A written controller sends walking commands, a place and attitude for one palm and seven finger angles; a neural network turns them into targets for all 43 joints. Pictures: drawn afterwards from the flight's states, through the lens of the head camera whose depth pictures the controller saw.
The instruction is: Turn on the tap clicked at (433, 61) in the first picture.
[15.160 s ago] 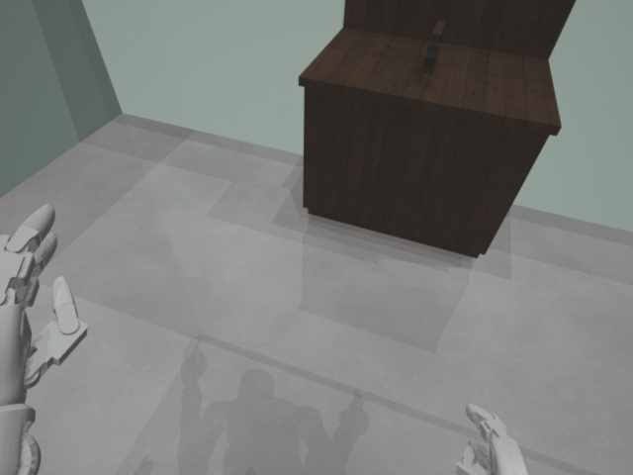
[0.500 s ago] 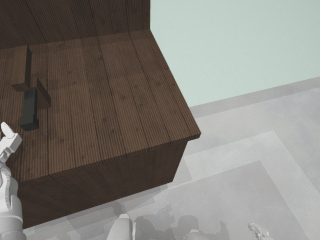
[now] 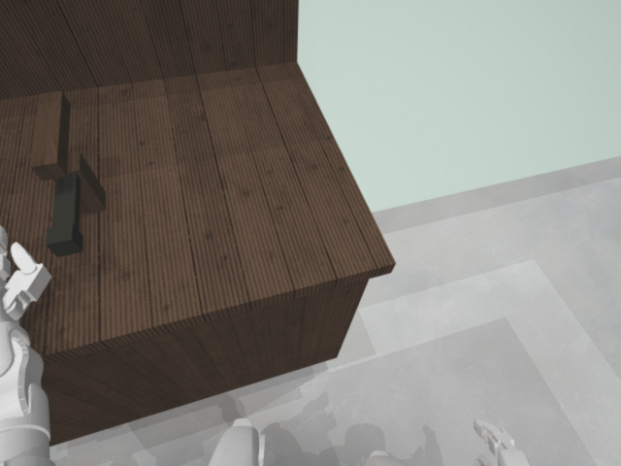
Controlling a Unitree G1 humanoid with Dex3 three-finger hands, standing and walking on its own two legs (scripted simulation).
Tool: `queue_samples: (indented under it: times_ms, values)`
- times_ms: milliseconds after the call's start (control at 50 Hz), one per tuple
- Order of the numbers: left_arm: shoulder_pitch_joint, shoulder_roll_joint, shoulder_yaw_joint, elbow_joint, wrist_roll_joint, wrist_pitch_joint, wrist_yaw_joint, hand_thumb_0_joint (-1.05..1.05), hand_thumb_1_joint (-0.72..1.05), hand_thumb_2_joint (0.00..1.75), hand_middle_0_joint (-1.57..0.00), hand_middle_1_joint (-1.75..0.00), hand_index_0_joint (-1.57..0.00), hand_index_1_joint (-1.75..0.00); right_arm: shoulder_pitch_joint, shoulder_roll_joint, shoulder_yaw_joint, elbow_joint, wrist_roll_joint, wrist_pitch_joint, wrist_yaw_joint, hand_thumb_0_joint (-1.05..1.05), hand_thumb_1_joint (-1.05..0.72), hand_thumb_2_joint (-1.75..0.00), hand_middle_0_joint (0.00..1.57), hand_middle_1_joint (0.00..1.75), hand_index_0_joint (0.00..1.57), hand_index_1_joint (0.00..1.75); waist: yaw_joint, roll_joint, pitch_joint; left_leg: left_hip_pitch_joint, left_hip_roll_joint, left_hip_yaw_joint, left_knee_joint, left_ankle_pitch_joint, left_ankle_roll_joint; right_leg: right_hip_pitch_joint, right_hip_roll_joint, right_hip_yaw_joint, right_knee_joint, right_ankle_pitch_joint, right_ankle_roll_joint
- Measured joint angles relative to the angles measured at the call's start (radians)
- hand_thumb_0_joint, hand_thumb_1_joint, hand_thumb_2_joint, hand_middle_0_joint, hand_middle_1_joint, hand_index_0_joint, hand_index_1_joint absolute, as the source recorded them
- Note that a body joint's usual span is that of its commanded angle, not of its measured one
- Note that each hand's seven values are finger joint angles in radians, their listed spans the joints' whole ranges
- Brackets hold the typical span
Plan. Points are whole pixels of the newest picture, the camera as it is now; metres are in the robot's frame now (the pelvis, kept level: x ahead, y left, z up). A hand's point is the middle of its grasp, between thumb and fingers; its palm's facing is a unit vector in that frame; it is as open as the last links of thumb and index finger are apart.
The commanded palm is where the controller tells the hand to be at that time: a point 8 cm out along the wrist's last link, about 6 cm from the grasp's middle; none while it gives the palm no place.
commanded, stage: push the lever round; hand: left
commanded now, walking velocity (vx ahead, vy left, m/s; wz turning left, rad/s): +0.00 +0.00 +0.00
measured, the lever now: (65, 240) +0.36 +0.32 +0.07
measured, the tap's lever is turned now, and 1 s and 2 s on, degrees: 0 14 37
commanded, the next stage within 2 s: none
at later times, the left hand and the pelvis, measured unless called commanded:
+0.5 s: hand (65, 267) +0.33 +0.32 +0.05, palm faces +0.57 -0.81 -0.11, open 7.7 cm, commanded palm +0.29 +0.34 +0.06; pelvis +0.00 -0.01 +0.00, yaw +0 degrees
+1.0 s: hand (98, 261) +0.34 +0.28 +0.05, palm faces +0.63 -0.77 -0.09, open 7.6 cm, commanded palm +0.29 +0.29 +0.06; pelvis +0.00 +0.00 +0.00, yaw +1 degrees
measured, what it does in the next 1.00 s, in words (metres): stands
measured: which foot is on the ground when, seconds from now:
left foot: down 0.00-1.00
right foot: down 0.00-1.00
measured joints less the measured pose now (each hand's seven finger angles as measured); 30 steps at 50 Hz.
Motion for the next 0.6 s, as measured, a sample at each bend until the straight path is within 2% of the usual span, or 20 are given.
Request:
queue_samples:
  times_ms: [300,600]
  values:
    - [0.002,-0.034,-0.04,-0.024,0.024,-0.002,0.052,0.02,0.9,0.9,-0.15,-0.16,-0.15,-0.15,-0.002,0.004,-0.002,0.004,-0.004,0.007,0.003,0.01,-0.9,-0.9,0.21,0.3,0.21,0.3,-0.007,0.001,-0.005,0.005,0.002,-0.001,0.001,-0.002,-0.005,0.002,0.002,0.0,0.007,-0.005,-0.004]
    - [-0.014,-0.053,-0.062,-0.009,0.029,-0.008,0.084,0.03,0.94,0.91,-0.15,-0.16,-0.15,-0.15,0.004,0.001,-0.003,0.015,-0.003,0.012,0.003,0.01,-0.9,-0.9,0.21,0.3,0.21,0.3,0.0,0.006,-0.006,0.005,-0.001,-0.005,0.004,-0.001,-0.008,0.001,0.001,-0.003,0.017,-0.011,-0.008]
